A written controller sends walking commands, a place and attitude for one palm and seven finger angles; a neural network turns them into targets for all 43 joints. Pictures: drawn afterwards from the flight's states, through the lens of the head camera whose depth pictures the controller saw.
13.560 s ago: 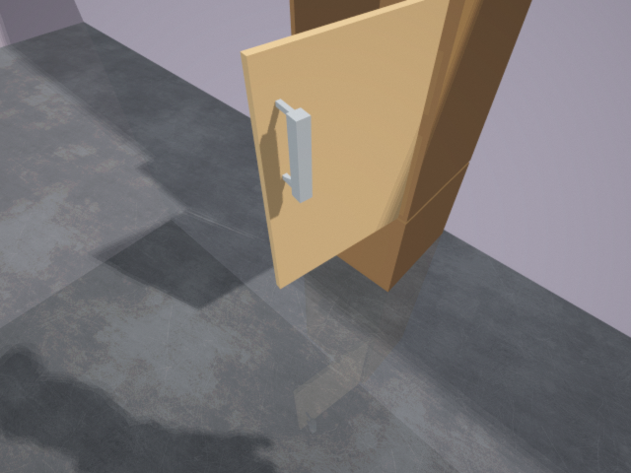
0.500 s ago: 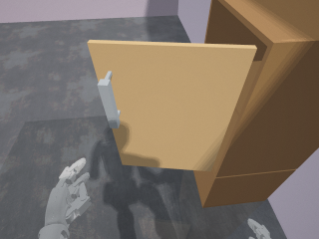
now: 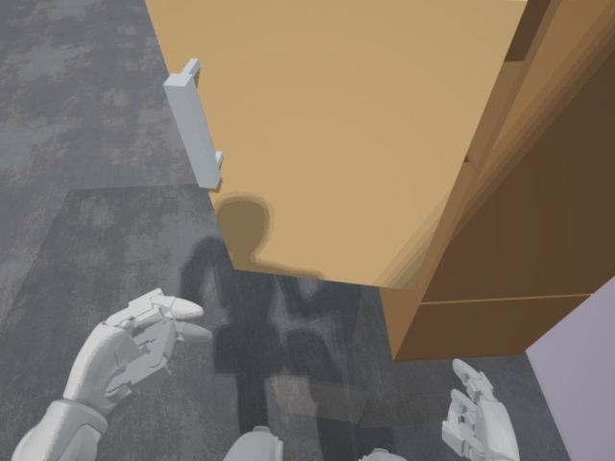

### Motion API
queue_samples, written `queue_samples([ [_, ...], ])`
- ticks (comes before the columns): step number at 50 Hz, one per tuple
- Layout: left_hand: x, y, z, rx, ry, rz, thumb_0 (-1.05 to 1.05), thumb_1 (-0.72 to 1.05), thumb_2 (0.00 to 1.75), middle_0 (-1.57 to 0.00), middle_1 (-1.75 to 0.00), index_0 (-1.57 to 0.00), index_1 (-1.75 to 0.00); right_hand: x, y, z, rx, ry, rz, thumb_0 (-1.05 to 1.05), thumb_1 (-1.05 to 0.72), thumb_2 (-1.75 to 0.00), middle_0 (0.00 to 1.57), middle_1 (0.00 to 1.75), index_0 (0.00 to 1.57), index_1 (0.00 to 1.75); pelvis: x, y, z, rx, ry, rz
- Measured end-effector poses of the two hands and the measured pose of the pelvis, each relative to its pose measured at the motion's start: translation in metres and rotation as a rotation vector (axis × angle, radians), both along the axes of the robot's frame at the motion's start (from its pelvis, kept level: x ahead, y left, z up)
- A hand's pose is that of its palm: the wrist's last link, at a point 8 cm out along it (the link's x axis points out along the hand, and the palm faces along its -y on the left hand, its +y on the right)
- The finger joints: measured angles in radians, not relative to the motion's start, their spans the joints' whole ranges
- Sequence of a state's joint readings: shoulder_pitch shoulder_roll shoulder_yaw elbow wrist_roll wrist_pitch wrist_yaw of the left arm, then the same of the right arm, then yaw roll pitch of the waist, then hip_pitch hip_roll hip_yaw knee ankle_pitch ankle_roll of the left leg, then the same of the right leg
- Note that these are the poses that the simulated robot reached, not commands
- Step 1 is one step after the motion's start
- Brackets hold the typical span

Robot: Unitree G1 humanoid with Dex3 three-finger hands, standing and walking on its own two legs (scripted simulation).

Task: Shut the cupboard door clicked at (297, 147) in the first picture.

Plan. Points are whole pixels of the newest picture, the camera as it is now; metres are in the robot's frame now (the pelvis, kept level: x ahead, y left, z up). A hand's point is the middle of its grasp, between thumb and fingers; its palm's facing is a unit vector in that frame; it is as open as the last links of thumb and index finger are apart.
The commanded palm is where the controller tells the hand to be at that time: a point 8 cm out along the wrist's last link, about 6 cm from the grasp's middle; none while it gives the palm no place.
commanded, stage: raise the hand and make a fist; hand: left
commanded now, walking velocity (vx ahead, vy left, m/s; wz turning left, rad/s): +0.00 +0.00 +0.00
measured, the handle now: (201, 127) +0.51 +0.18 +0.16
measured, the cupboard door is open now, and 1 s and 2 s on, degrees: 79 79 79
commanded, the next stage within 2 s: bring the fist close to the handle in 1.20 s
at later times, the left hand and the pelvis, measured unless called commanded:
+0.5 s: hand (86, 323) +0.23 +0.24 +0.13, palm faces -0.01 -1.00 -0.06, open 3.1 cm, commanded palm +0.20 +0.28 +0.13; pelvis +0.02 +0.05 +0.03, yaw +0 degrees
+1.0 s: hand (96, 295) +0.25 +0.23 +0.15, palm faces -0.07 -1.00 -0.03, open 3.1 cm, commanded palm +0.22 +0.28 +0.16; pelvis +0.02 +0.04 +0.05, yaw +0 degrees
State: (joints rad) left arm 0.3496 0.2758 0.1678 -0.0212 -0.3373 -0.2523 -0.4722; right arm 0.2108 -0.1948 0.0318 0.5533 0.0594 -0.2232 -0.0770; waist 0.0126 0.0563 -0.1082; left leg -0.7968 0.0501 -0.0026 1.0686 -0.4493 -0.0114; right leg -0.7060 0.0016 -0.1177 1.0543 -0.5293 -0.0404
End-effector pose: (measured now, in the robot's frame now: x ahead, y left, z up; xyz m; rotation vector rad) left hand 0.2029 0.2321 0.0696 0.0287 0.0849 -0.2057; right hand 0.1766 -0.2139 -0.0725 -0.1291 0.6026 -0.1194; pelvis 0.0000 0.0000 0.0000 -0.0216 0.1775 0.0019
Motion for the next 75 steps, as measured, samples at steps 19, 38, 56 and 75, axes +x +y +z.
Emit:
queue_samples([
  [19,-0.004,0.037,0.03,0.012,-0.055,0.096,0.02,0.9,0.9,-1.04,-1.21,-1.03,-1.21,-0.011,0.002,0.044,-0.125,-0.028,-0.035,0.01,-0.91,-0.9,0.2,0.3,0.2,0.3,0.011,0.039,0.025,-0.019,-0.046,-0.005],
  [38,0.022,0.064,0.078,0.032,-0.086,0.159,0.02,0.9,0.9,-1.29,-1.48,-1.28,-1.48,0.025,0.054,0.073,-0.062,-0.1,0.104,0.01,-0.9,-0.9,0.21,0.3,0.2,0.31,0.024,0.05,0.047,-0.02,-0.129,0.007],
  [56,0.023,0.047,0.082,0.02,-0.064,0.173,0.02,0.9,0.9,-1.3,-1.5,-1.3,-1.5,0.001,0.015,0.071,-0.084,-0.047,0.039,0.01,-0.91,-0.9,0.21,0.3,0.2,0.3,0.021,0.033,0.055,-0.004,-0.155,-0.003],
  [75,0.043,0.027,0.095,0.031,-0.132,0.176,0.02,0.9,0.9,-1.31,-1.5,-1.3,-1.5,0.003,-0.004,0.06,-0.062,-0.043,0.044,0.01,-0.91,-0.9,0.21,0.3,0.2,0.3,0.017,0.012,0.054,0.009,-0.161,0.006],
])
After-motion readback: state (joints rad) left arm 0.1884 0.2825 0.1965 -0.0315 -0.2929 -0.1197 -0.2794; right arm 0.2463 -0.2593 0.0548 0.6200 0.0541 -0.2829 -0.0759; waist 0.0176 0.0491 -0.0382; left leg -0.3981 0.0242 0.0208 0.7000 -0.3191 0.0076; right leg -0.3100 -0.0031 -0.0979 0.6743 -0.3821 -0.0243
